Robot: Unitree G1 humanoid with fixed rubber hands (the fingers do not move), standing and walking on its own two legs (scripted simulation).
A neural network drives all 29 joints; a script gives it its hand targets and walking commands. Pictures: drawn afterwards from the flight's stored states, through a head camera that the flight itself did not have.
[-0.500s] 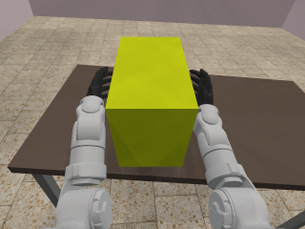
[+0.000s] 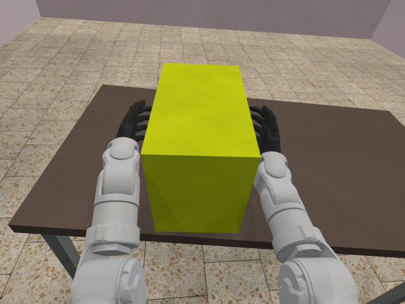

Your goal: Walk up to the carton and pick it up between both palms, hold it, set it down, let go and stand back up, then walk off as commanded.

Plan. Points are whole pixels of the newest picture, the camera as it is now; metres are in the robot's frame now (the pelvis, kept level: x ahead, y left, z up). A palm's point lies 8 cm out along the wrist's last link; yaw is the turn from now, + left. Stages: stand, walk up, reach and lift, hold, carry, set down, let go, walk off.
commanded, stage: set down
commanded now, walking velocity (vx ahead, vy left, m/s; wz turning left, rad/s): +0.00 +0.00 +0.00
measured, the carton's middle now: (199, 144) +0.44 -0.02 +0.10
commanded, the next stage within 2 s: none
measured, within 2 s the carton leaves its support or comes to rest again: neither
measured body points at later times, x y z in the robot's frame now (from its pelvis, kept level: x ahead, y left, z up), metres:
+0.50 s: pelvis +0.00 +0.00 +0.00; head +0.00 +0.04 +0.45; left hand +0.44 +0.10 +0.13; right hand +0.39 -0.18 +0.15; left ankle +0.01 +0.08 -0.75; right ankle +0.00 -0.12 -0.75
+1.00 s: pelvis +0.02 +0.01 +0.00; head +0.04 +0.05 +0.45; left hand +0.46 +0.07 +0.10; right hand +0.39 -0.19 +0.11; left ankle +0.01 +0.08 -0.75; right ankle +0.00 -0.12 -0.75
